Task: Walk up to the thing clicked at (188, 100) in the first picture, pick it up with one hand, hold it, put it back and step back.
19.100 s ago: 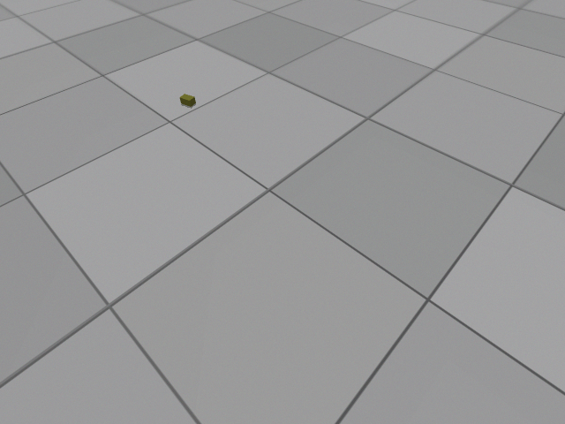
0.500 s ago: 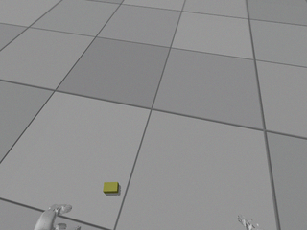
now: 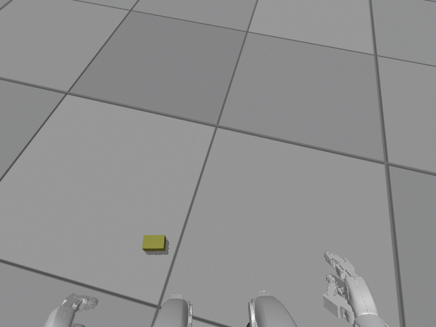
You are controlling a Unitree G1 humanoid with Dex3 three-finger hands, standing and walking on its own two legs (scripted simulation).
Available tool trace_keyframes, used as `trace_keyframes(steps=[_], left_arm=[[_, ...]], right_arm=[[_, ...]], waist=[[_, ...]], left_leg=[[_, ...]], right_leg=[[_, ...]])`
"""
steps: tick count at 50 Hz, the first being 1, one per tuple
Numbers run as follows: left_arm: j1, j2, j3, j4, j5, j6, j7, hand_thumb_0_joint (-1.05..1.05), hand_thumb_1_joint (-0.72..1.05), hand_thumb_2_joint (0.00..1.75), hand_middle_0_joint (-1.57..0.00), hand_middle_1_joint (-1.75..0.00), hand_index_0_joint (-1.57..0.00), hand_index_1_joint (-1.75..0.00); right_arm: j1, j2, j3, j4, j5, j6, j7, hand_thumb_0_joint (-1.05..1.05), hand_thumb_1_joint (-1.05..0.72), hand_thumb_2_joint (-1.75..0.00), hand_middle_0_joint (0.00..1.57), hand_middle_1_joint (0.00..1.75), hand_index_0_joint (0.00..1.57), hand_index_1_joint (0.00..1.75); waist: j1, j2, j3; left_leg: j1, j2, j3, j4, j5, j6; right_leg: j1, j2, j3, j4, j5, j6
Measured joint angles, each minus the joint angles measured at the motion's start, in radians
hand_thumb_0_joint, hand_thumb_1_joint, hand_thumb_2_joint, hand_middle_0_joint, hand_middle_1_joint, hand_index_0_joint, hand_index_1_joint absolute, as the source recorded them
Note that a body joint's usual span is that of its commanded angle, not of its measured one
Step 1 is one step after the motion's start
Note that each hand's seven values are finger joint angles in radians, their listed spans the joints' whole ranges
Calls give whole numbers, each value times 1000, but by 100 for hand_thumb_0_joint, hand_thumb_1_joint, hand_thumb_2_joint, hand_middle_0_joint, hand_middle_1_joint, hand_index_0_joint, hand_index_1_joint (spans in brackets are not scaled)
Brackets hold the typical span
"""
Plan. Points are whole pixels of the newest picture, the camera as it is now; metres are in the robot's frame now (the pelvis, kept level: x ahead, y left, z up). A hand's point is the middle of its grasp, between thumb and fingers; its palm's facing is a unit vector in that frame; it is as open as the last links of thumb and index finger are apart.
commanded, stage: rise first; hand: left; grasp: from above
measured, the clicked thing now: (154, 243) +0.44 +0.24 -0.65
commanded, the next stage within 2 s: none
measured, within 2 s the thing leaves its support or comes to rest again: neither
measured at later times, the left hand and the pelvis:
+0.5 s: hand (108, 292) +0.23 +0.28 -0.32, palm faces -0.45 -0.44 -0.77, open 12.9 cm; pelvis -0.06 -0.01 -0.18, yaw -1 degrees
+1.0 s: hand (123, 266) +0.32 +0.29 -0.45, palm faces -0.47 -0.10 -0.87, open 12.5 cm; pelvis -0.09 +0.00 -0.30, yaw -4 degrees
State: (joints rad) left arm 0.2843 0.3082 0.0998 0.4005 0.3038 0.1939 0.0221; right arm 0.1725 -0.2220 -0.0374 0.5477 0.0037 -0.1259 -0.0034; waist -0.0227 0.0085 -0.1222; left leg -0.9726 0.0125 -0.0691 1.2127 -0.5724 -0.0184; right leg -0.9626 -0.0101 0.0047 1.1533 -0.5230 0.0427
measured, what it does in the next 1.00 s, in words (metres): lowers itself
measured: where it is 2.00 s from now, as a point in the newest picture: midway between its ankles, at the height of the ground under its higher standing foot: outside the picture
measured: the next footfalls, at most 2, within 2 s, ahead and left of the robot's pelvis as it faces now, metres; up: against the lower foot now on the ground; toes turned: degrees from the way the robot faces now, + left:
none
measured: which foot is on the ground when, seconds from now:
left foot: down 0.00-1.00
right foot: down 0.00-1.00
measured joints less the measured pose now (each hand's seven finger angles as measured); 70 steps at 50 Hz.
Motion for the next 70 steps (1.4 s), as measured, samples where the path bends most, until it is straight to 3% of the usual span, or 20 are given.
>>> trace_keyframes(steps=[4,8,14,20,25,31,39,46,53,60,70], left_arm=[[12,4,-5,-40,10,12,0,0,-39,79,-30,-87,-31,-86],[-35,30,-8,8,59,-16,-1,0,-39,79,-30,-87,-31,-86],[-178,99,15,144,179,-132,8,0,-39,79,-31,-85,-31,-85],[-322,154,22,193,306,-270,40,0,-37,79,-33,-84,-33,-84],[-481,193,29,283,410,-321,73,0,-37,81,-32,-85,-32,-85],[-673,245,36,420,517,-378,77,0,-34,80,-33,-85,-34,-85],[-827,327,42,569,653,-483,86,0,-31,79,-35,-83,-36,-82],[-903,374,38,679,785,-560,171,0,-28,81,-33,-79,-34,-79],[-988,393,21,799,908,-555,280,0,-24,80,-34,-72,-34,-72],[-1069,412,-5,892,983,-534,328,0,-21,78,-36,-66,-35,-67],[-1123,430,-9,964,1041,-545,353,0,-20,76,-36,-67,-36,-67]], right_arm=[[-2,1,6,-18,1,-11,0,1,-98,-91,20,30,20,30],[-13,-10,12,-24,0,-32,2,1,-98,-91,20,30,20,30],[-49,-43,2,-8,-6,-68,17,1,-98,-91,20,30,20,30],[-94,-71,-21,40,-5,-68,26,1,-98,-91,20,30,20,30],[-120,-78,-30,85,-6,-49,36,1,-97,-91,20,30,20,30],[-109,-70,-29,134,-19,-20,55,1,-98,-91,20,30,20,30],[-54,-57,-13,177,-38,26,71,1,-97,-91,20,30,20,30],[-24,-61,4,199,-61,61,88,1,-94,-90,20,30,20,30],[-31,-59,17,210,-86,94,107,0,-91,-90,20,30,20,30],[-51,-46,26,211,-110,100,121,0,-90,-89,20,30,20,30],[-53,-34,40,212,-133,105,139,0,-90,-89,20,30,20,30]], waist=[[-2,6,-12],[-4,5,-27],[-12,-8,-56],[-11,-5,-63],[-7,6,-43],[-3,13,-7],[-36,2,25],[-75,-7,32],[-109,-10,27],[-134,-11,29],[-157,-14,27]], left_leg=[[-61,-1,-6,54,-16,-2],[-152,-6,-11,129,-35,-5],[-384,-16,-14,325,-85,-14],[-625,-23,-22,540,-131,-23],[-792,-30,-28,683,-141,-31],[-950,-35,-40,821,-131,-37],[-1087,-42,-60,959,-115,-33],[-1162,-54,-76,1043,-111,-31],[-1219,-66,-73,1097,-110,-13],[-1262,-72,-69,1132,-110,3],[-1293,-76,-67,1168,-126,7]], right_leg=[[-59,1,-4,53,-17,-1],[-152,-2,-6,133,-39,-3],[-389,-4,-1,340,-94,-3],[-634,0,3,557,-139,-3],[-803,4,5,700,-147,-3],[-964,13,5,832,-129,-1],[-1091,25,-5,947,-101,9],[-1147,26,-14,1008,-98,11],[-1185,22,-11,1050,-106,10],[-1212,20,-8,1074,-113,9],[-1239,18,-5,1109,-131,5]])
